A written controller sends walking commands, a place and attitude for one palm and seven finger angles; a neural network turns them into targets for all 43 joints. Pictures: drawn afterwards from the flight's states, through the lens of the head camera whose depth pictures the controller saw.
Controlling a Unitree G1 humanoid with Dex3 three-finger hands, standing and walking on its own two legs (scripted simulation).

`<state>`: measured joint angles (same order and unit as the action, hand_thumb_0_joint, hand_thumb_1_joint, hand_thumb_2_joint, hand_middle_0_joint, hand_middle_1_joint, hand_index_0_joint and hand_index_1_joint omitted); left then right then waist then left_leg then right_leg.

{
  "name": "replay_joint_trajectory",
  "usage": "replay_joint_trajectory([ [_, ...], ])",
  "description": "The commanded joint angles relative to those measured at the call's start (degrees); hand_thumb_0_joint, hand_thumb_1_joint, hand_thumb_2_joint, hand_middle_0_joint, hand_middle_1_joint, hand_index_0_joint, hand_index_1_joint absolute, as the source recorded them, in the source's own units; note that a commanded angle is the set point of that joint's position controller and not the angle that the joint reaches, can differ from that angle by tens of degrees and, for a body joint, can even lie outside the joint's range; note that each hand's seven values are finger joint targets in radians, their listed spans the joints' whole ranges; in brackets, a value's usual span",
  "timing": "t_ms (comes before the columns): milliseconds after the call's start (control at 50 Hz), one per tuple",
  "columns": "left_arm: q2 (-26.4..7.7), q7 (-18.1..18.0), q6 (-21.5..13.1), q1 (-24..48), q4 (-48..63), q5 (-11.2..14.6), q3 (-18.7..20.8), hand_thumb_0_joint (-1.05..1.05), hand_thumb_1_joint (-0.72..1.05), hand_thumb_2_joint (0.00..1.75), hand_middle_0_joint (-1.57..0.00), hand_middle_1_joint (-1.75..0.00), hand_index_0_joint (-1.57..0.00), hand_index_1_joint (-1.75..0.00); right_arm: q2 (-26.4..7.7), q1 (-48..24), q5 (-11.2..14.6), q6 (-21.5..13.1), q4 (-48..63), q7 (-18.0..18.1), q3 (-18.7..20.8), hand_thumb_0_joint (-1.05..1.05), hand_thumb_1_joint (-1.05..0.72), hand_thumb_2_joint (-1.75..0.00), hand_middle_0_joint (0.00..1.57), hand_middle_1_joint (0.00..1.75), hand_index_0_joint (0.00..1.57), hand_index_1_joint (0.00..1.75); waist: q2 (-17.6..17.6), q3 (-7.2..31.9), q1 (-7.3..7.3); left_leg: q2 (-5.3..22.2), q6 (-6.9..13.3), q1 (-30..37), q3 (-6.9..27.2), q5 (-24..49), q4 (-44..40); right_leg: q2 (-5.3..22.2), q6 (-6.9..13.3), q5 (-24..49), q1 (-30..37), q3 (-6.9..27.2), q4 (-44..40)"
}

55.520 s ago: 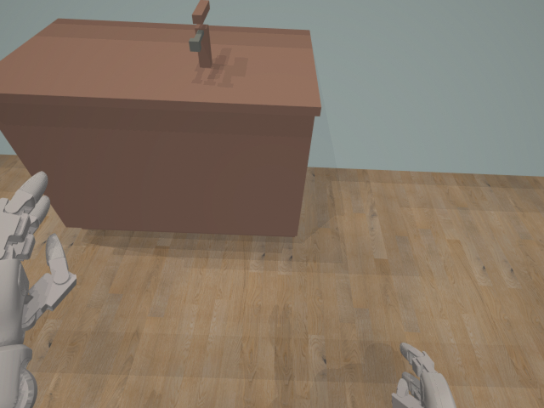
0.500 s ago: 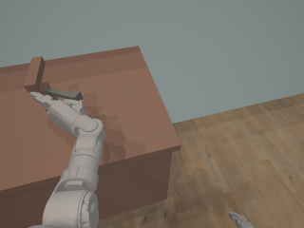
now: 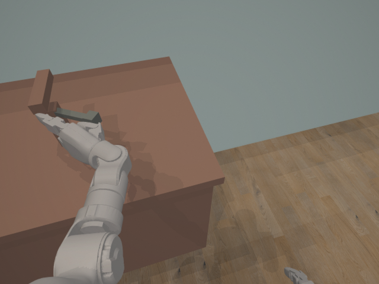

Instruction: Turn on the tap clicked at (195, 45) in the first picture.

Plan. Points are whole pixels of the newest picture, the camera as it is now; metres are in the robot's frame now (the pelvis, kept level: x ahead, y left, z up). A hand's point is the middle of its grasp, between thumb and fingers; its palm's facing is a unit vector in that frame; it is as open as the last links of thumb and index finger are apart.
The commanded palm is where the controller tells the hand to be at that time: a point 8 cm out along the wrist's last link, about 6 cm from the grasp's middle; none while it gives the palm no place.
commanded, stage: push the lever round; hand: left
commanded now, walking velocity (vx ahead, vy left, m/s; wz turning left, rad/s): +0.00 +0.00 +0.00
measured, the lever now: (92, 119) +0.44 +0.24 +0.11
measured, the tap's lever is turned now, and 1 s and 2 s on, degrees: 57 57 57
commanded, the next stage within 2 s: none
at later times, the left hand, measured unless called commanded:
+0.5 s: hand (99, 127) +0.42 +0.22 +0.11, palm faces +0.86 -0.51 -0.03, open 8.6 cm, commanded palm +0.42 +0.24 +0.11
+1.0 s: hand (99, 127) +0.42 +0.22 +0.11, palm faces +0.86 -0.51 -0.04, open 8.6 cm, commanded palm +0.43 +0.24 +0.11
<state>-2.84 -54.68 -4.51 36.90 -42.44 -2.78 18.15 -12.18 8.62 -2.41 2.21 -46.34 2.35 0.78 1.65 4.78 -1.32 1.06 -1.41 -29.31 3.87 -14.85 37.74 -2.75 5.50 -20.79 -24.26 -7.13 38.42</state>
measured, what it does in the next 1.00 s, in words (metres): stands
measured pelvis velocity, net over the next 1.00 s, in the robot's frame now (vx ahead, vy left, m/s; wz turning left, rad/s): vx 0.01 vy -0.01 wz -0.01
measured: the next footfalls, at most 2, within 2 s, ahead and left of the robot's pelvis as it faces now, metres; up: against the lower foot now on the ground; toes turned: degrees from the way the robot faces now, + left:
none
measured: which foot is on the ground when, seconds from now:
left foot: down 0.00-1.00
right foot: down 0.00-1.00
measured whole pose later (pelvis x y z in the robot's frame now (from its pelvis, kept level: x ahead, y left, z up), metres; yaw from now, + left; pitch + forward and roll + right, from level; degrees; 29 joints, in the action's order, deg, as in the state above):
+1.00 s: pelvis +0.01 -0.01 +0.00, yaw -1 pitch +5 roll +1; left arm -3.9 -53.0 -7.4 33.8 -42.3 -1.5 18.5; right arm -12.6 8.4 -1.4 3.9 -45.9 4.2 0.3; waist 1.8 4.6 -1.1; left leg 1.7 -0.4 -26.5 3.3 -15.2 35.8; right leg -3.5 5.8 -20.6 -21.6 -6.5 36.1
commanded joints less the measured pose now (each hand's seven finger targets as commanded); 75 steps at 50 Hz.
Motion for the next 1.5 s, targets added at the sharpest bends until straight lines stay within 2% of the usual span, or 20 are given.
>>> replay_joint_trajectory([
  [0, -13.4, 5.4, -2.4, 33.4, 12.6, -3.3, -3.6, 0.00, 0.90, 0.90, -0.15, -0.15, -0.15, -0.15, -7.0, -4.2, -0.1, -2.3, 6.7, 0.2, 1.7, 0.00, -0.90, -0.90, 0.20, 0.30, 0.20, 0.30, -4.1, 16.4, -2.80, -1.6, 3.6, 5.7, -3.1, 2.1, -1.1, 5.8, -6.4, 9.7, 4.9, 9.9, -10.3],
  [120, -13.3, 5.6, -2.7, 34.3, 11.9, -3.3, -4.2, 0.00, 0.90, 0.90, -0.15, -0.15, -0.15, -0.15, -7.0, -4.3, 0.0, -2.4, 6.8, 0.4, 1.6, 0.00, -0.90, -0.90, 0.20, 0.30, 0.20, 0.30, -4.0, 15.7, -3.04, -1.4, 3.6, 5.5, -3.4, 1.2, -1.2, 5.7, -6.3, 6.8, 4.1, 10.4, -11.0],
  [160, -15.4, 5.3, -2.9, 33.8, 11.5, -3.6, -2.1, 0.00, 0.90, 0.90, -0.15, -0.15, -0.15, -0.15, -7.2, -3.9, -0.1, -2.2, 6.1, 0.5, 1.9, 0.00, -0.90, -0.90, 0.20, 0.30, 0.20, 0.30, -3.6, 16.0, -2.71, -1.4, 3.5, 5.1, -3.1, 1.4, -1.3, 5.5, -6.2, 7.2, 4.4, 10.1, -10.7],
  [200, -13.7, 5.5, -2.7, 33.7, 10.3, -3.4, -3.7, 0.00, 0.90, 0.90, -0.15, -0.15, -0.15, -0.15, -7.0, -3.9, 0.0, -2.2, 6.6, 0.4, 1.6, 0.00, -0.90, -0.90, 0.20, 0.30, 0.20, 0.30, -3.7, 14.7, -3.01, -1.3, 3.5, 5.1, -3.3, 0.7, -1.5, 5.5, -6.2, 5.0, 3.6, 10.0, -11.1],
  [260, -16.8, 5.5, -2.8, 32.3, 9.1, -3.2, -0.9, 0.00, 0.90, 0.90, -0.15, -0.15, -0.15, -0.15, -7.3, -4.1, 0.1, -2.0, 6.2, 0.8, 1.8, 0.00, -0.90, -0.90, 0.20, 0.30, 0.20, 0.30, -4.8, 13.9, -2.56, -1.2, 3.4, 3.8, -3.4, -0.1, -1.2, 5.8, -6.5, 1.8, 3.8, 11.3, -12.5],
  [320, -15.3, 6.0, -3.2, 33.4, 9.6, -2.8, -3.0, 0.00, 0.90, 0.90, -0.15, -0.15, -0.15, -0.15, -7.2, -4.4, 0.3, -2.0, 6.6, 1.0, 1.5, 0.00, -0.90, -0.90, 0.20, 0.30, 0.20, 0.30, -4.7, 13.6, -2.84, -1.0, 3.5, 4.2, -3.6, -0.6, -1.5, 6.0, -6.5, -0.1, 3.7, 11.7, -13.0],
  [360, -17.4, 5.9, -3.5, 32.8, 9.5, -2.7, -0.8, 0.00, 0.90, 0.90, -0.15, -0.15, -0.15, -0.15, -7.4, -4.1, 0.3, -1.7, 6.2, 1.2, 1.7, 0.00, -0.90, -0.90, 0.20, 0.30, 0.20, 0.30, -4.7, 13.7, -2.49, -1.0, 3.5, 4.4, -3.4, -0.3, -1.7, 5.8, -6.4, 0.5, 4.1, 11.5, -13.0],
  [400, -15.3, 6.1, -3.9, 33.9, 10.4, -2.8, -3.1, 0.00, 0.90, 0.90, -0.15, -0.15, -0.15, -0.15, -7.2, -4.1, 0.4, -1.8, 6.7, 1.1, 1.5, 0.00, -0.90, -0.90, 0.20, 0.30, 0.20, 0.30, -3.6, 14.4, -2.86, -1.0, 3.6, 5.5, -3.6, 0.3, -1.9, 5.7, -6.2, 2.8, 4.1, 11.0, -12.2],
  [500, -15.1, 6.4, -3.7, 32.2, 9.0, -2.5, -3.4, 0.00, 0.90, 0.90, -0.15, -0.15, -0.15, -0.15, -7.3, -4.3, 0.4, -1.7, 6.6, 1.3, 1.4, 0.00, -0.90, -0.90, 0.20, 0.30, 0.20, 0.30, -5.1, 12.4, -2.91, -0.8, 3.6, 5.2, -3.7, -0.4, -2.2, 5.9, -6.4, 0.3, 3.6, 11.3, -13.4],
  [560, -17.7, 6.3, -3.8, 31.4, 9.2, -2.3, -1.0, 0.00, 0.90, 0.90, -0.15, -0.15, -0.15, -0.15, -7.5, -4.1, 0.5, -1.4, 6.2, 1.6, 1.6, 0.00, -0.90, -0.90, 0.20, 0.30, 0.20, 0.30, -4.9, 13.3, -2.46, -0.8, 3.5, 5.1, -3.6, -0.3, -2.4, 5.9, -6.5, 0.4, 4.8, 11.5, -13.6],
  [740, -17.1, 7.5, -3.7, 30.1, 10.8, -1.5, -1.9, 0.00, 0.90, 0.90, -0.15, -0.15, -0.15, -0.15, -7.4, -4.3, 0.7, -0.8, 7.0, 2.0, 1.2, 0.00, -0.90, -0.90, 0.20, 0.30, 0.20, 0.30, -5.1, 13.3, -2.53, -0.6, 3.6, 5.6, -3.7, 1.0, -2.6, 6.9, -7.1, 6.9, 6.9, 12.6, -13.4],
  [760, -18.4, 7.5, -3.5, 29.2, 9.8, -1.5, -0.6, 0.00, 0.90, 0.90, -0.15, -0.15, -0.15, -0.15, -7.6, -4.4, 0.8, -0.5, 6.4, 2.1, 1.5, 0.00, -0.90, -0.90, 0.20, 0.30, 0.20, 0.30, -5.1, 12.1, -2.38, -0.5, 3.6, 5.2, -3.5, 0.6, -2.8, 6.5, -6.9, 4.7, 6.3, 11.9, -13.7],
  [780, -15.9, 8.0, -3.4, 29.2, 10.0, -1.3, -3.2, 0.00, 0.90, 0.90, -0.15, -0.15, -0.15, -0.15, -7.4, -4.6, 0.9, -0.6, 7.0, 2.1, 1.1, 0.00, -0.90, -0.90, 0.20, 0.30, 0.20, 0.30, -5.7, 11.5, -2.67, -0.6, 3.7, 5.8, -3.7, 0.6, -3.1, 6.5, -6.9, 4.4, 5.8, 11.9, -13.8],
  [800, -16.6, 8.1, -3.5, 29.2, 10.3, -1.1, -2.5, 0.00, 0.90, 0.90, -0.15, -0.15, -0.15, -0.15, -7.5, -4.7, 0.9, -0.6, 7.0, 2.1, 1.2, 0.00, -0.90, -0.90, 0.20, 0.30, 0.20, 0.30, -5.0, 12.0, -2.49, -0.5, 3.6, 6.0, -3.8, 0.5, -2.8, 6.8, -7.0, 4.1, 5.9, 12.5, -14.2],
  [1000, -16.3, 9.1, -3.3, 28.5, 11.7, -0.6, -3.2, 0.00, 0.90, 0.90, -0.15, -0.15, -0.15, -0.15, -7.5, -5.0, 1.1, -0.6, 7.0, 2.2, 1.1, 0.00, -0.90, -0.90, 0.20, 0.30, 0.20, 0.30, -4.8, 12.4, -2.41, -0.5, 3.6, 6.2, -3.4, 1.3, -2.8, 7.3, -7.4, 8.4, 6.9, 13.0, -13.7],
  [1120, -17.0, 9.5, -3.0, 28.8, 13.6, -0.5, -2.0, 0.00, 0.90, 0.90, -0.15, -0.15, -0.15, -0.15, -7.6, -4.5, 1.0, -0.8, 7.1, 2.2, 1.2, 0.00, -0.90, -0.90, 0.20, 0.30, 0.20, 0.30, -5.9, 15.2, -2.45, -1.0, 3.8, 6.4, -3.2, 4.1, -2.3, 7.6, -7.8, 19.9, 9.4, 12.3, -11.1],
  [1160, -17.7, 9.6, -2.8, 29.0, 13.6, -0.6, -1.4, 0.00, 0.90, 0.90, -0.15, -0.15, -0.15, -0.15, -7.7, -4.4, 1.0, -0.7, 6.7, 2.1, 1.3, 0.00, -0.90, -0.90, 0.20, 0.30, 0.20, 0.30, -4.7, 15.1, -2.39, -1.1, 3.7, 6.5, -3.0, 4.0, -2.3, 7.4, -7.5, 19.1, 9.0, 12.0, -11.0],
  [1200, -15.1, 9.7, -2.8, 29.8, 14.5, -0.9, -3.9, 0.00, 0.90, 0.90, -0.15, -0.15, -0.15, -0.15, -7.4, -4.8, 0.8, -1.1, 7.2, 1.9, 1.1, 0.00, -0.90, -0.90, 0.20, 0.30, 0.20, 0.30, -3.5, 15.5, -2.69, -1.3, 3.7, 7.2, -3.2, 4.5, -2.0, 7.4, -7.6, 20.2, 8.3, 11.9, -10.7],
  [1300, -15.4, 9.5, -2.6, 30.3, 13.7, -1.0, -3.4, 0.00, 0.90, 0.90, -0.15, -0.15, -0.15, -0.15, -7.5, -4.5, 0.7, -1.7, 7.2, 1.5, 1.2, 0.00, -0.90, -0.90, 0.20, 0.30, 0.20, 0.30, -5.2, 15.2, -2.78, -1.4, 3.8, 5.6, -2.7, 3.6, -1.5, 7.6, -8.0, 19.1, 7.7, 12.4, -10.7],
  [1480, -16.4, 9.1, -3.0, 32.1, 12.6, -1.5, -2.5, 0.00, 0.90, 0.90, -0.15, -0.15, -0.15, -0.15, -7.6, -4.0, 0.6, -2.2, 6.8, 0.9, 1.4, 0.00, -0.90, -0.90, 0.20, 0.30, 0.20, 0.30, -3.4, 16.6, -3.05, -1.6, 3.8, 4.4, -2.4, 2.5, -0.3, 7.5, -7.7, 15.7, 6.1, 12.5, -10.0],
])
